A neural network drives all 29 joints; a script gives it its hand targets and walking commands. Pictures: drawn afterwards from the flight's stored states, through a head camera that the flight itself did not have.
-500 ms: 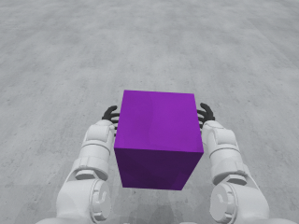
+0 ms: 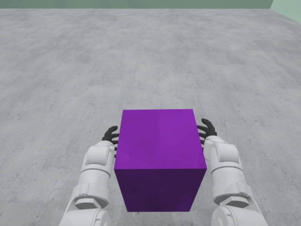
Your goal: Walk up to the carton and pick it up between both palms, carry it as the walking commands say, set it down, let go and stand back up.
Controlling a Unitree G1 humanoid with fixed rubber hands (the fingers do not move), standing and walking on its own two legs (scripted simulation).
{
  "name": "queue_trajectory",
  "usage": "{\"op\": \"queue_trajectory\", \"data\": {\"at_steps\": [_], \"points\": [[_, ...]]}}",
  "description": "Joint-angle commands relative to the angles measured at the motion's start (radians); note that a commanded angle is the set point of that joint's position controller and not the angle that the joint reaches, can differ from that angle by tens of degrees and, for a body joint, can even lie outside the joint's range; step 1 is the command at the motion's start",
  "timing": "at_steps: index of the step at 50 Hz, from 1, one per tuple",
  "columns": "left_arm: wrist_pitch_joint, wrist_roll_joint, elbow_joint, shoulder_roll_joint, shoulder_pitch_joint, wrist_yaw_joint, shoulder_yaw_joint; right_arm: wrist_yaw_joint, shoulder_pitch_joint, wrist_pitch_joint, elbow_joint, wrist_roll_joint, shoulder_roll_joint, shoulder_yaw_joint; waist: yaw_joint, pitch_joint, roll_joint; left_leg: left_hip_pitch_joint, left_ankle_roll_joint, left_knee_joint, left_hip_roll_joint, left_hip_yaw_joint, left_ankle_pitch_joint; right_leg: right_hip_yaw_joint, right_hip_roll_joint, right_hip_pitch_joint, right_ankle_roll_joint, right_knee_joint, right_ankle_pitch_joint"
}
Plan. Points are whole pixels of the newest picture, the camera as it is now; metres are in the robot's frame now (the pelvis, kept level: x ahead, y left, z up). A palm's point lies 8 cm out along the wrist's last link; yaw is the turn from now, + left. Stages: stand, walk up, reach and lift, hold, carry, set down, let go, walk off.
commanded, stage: reach and lift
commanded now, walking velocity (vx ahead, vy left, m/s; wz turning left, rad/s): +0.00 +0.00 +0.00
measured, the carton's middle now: (158, 163) +0.31 -0.01 -0.01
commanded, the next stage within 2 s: hold in 0.80 s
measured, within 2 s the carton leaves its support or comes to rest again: neither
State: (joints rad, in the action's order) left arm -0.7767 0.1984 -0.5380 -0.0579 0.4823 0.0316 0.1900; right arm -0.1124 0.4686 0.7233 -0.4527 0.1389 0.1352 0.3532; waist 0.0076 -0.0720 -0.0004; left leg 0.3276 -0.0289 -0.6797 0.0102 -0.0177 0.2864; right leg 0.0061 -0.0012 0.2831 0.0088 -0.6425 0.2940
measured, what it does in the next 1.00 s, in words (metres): stands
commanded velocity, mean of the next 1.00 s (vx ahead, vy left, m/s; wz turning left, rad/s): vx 0.00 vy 0.00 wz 0.00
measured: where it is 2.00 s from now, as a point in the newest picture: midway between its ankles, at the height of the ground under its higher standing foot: outside the picture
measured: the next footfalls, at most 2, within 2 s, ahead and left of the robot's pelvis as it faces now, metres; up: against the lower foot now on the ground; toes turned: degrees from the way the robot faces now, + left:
left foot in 1.72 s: +0.23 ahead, +0.13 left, +0.00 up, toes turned +6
right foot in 1.98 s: +0.38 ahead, -0.09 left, +0.00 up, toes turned +6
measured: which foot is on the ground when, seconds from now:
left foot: down 0.00-1.00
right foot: down 0.00-1.00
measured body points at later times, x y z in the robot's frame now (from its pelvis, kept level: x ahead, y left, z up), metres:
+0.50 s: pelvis +0.00 +0.00 +0.00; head -0.05 +0.01 +0.45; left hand +0.33 +0.15 +0.04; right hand +0.33 -0.15 +0.05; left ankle +0.05 +0.10 -0.72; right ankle +0.04 -0.14 -0.72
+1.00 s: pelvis -0.01 +0.00 +0.00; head -0.06 +0.01 +0.45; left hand +0.32 +0.15 +0.04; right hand +0.31 -0.15 +0.05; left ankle +0.05 +0.10 -0.72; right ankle +0.04 -0.14 -0.72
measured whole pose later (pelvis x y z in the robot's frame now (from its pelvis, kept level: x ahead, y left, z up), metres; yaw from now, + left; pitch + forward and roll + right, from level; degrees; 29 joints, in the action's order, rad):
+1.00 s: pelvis -0.01 +0.00 +0.00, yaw +0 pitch -5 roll -1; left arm -0.80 0.20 -0.47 -0.06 0.43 0.04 0.17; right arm -0.09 0.41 0.70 -0.43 0.14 0.14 0.32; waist 0.00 -0.05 0.00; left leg 0.33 -0.03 -0.68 0.01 -0.02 0.27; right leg 0.01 0.00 0.28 0.01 -0.64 0.28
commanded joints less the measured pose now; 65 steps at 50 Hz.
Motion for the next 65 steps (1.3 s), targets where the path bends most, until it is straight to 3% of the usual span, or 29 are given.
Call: {"op": "queue_trajectory", "data": {"at_steps": [1,13,23,38,55,56,57,58,59,60,63,64,65], "points": [[0.094,-0.271,0.213,-1.133,0.802,-0.268,-0.376,0.367,0.699,0.007,-0.014,-0.173,1.033,-0.570,-0.001,-0.246,-0.016,-0.248,0.021,0.234,-0.055,0.133,0.002,0.064,0.074,-0.031,-0.036,0.172,-0.020],[0.089,-0.301,0.293,-1.162,0.691,-0.254,-0.474,0.360,0.622,0.004,0.098,-0.214,1.032,-0.658,-0.009,-0.367,-0.015,-0.345,0.038,0.202,-0.054,0.138,-0.235,0.069,0.080,-0.057,-0.031,0.165,-0.178],[0.078,-0.315,0.319,-1.171,0.670,-0.259,-0.506,0.357,0.617,0.006,0.159,-0.232,1.028,-0.695,-0.008,-0.372,-0.017,-0.347,0.033,0.200,-0.054,0.143,-0.221,0.071,0.078,-0.058,-0.031,0.160,-0.168],[0.075,-0.311,0.293,-1.185,0.685,-0.270,-0.503,0.368,0.636,0.005,0.137,-0.227,1.026,-0.679,0.005,-0.316,-0.028,-0.275,0.016,0.238,-0.040,0.152,-0.015,0.061,0.080,-0.057,-0.039,0.151,-0.050],[0.067,-0.324,0.374,-1.176,0.586,-0.276,-0.558,0.370,0.539,0.018,0.226,-0.249,1.047,-0.744,-0.005,-0.362,-0.013,-0.334,0.019,0.219,-0.052,0.145,-0.132,0.069,0.076,-0.060,-0.036,0.162,-0.115],[0.059,-0.316,0.385,-1.116,0.632,-0.265,-0.552,0.363,0.643,0.028,0.246,-0.284,0.990,-0.764,0.009,-0.480,-0.091,-0.282,0.012,0.200,0.188,0.220,-0.185,0.012,-0.059,0.038,-0.025,-0.033,-0.101],[0.054,-0.321,0.416,-1.094,0.630,-0.253,-0.565,0.359,0.628,0.035,0.273,-0.297,0.975,-0.778,-0.004,-0.447,-0.164,-0.279,-0.030,0.292,0.221,0.314,0.077,-0.004,-0.008,0.103,-0.020,-0.065,0.126],[0.046,-0.337,0.462,-1.086,0.672,-0.242,-0.580,0.352,0.639,0.044,0.304,-0.308,0.974,-0.789,-0.008,-0.406,-0.199,-0.244,-0.076,0.385,0.260,0.384,0.340,-0.030,0.005,0.160,-0.013,-0.133,0.182],[0.034,-0.350,0.493,-1.081,0.695,-0.234,-0.589,0.343,0.653,0.057,0.328,-0.314,0.977,-0.799,-0.012,-0.351,-0.201,-0.161,-0.100,0.449,0.287,0.413,0.485,-0.051,0.006,0.173,0.001,-0.190,0.158],[0.022,-0.366,0.534,-1.079,0.714,-0.225,-0.602,0.332,0.660,0.073,0.358,-0.322,0.984,-0.808,-0.018,-0.319,-0.203,-0.082,-0.109,0.477,0.293,0.405,0.530,-0.064,0.003,0.142,0.008,-0.197,0.142],[-0.038,-0.412,0.643,-1.074,0.682,-0.193,-0.643,0.289,0.599,0.135,0.450,-0.328,0.985,-0.825,-0.025,-0.354,-0.184,0.064,-0.108,0.401,0.225,0.301,0.486,-0.067,0.011,-0.038,-0.007,-0.068,0.169],[-0.063,-0.415,0.645,-1.070,0.635,-0.184,-0.646,0.271,0.565,0.159,0.463,-0.320,0.973,-0.827,-0.037,-0.386,-0.147,0.133,-0.091,0.324,0.190,0.255,0.452,-0.036,-0.001,-0.155,-0.029,0.016,0.177],[-0.087,-0.412,0.644,-1.059,0.590,-0.176,-0.645,0.254,0.534,0.183,0.476,-0.312,0.968,-0.830,-0.053,-0.413,-0.028,0.229,-0.045,0.161,0.103,0.163,0.388,0.087,-0.068,-0.282,-0.063,0.197,0.298]]}}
